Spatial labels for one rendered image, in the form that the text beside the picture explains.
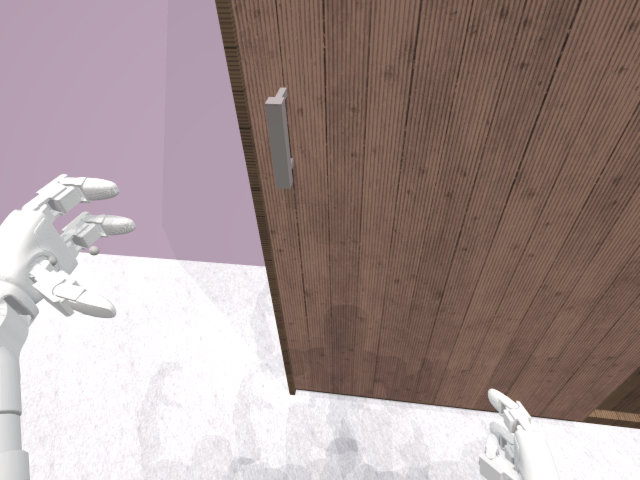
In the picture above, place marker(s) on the robot left hand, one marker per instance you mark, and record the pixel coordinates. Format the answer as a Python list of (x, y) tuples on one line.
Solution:
[(28, 238)]

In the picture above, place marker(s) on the left robot forearm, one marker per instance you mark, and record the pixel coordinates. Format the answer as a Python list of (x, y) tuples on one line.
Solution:
[(17, 312)]

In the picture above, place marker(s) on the wardrobe door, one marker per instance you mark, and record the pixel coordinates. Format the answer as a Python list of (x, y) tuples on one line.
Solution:
[(626, 398), (465, 207)]

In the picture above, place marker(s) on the robot right hand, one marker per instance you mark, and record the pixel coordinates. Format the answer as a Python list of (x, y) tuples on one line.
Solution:
[(527, 453)]

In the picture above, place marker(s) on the handle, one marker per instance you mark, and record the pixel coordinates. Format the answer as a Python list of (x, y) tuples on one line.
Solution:
[(279, 139)]

